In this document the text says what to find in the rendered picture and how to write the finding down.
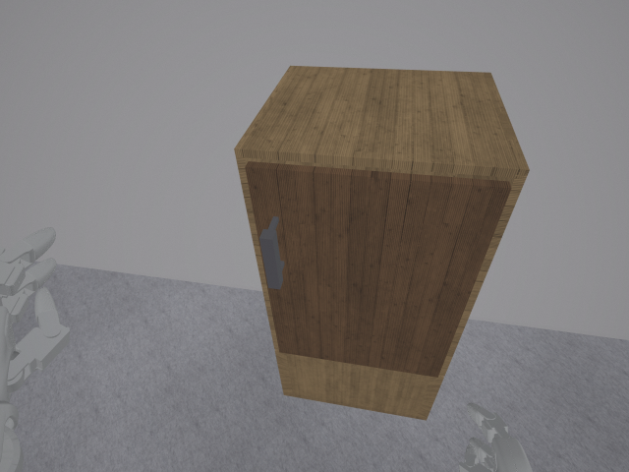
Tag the left robot forearm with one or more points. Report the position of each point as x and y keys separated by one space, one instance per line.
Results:
x=11 y=454

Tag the handle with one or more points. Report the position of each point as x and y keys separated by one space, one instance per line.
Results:
x=271 y=257

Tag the cupboard door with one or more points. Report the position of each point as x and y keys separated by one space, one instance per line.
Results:
x=379 y=266

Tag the robot left hand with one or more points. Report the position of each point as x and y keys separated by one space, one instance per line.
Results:
x=42 y=344

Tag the robot right hand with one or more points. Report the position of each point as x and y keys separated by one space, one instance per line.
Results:
x=505 y=454

